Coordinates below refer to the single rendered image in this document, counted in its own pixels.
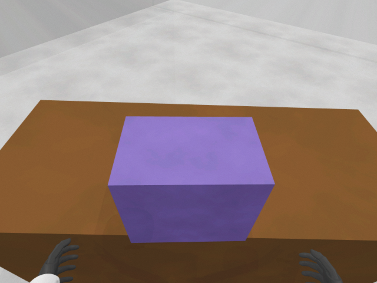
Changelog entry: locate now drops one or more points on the carton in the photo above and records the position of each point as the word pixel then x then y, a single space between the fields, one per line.
pixel 189 179

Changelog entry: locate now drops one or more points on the right robot hand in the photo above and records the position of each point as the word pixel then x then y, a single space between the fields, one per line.
pixel 327 273

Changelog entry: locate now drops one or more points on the pedestal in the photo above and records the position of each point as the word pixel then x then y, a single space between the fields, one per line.
pixel 55 169

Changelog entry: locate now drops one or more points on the left robot hand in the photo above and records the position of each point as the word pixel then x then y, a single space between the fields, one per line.
pixel 55 259

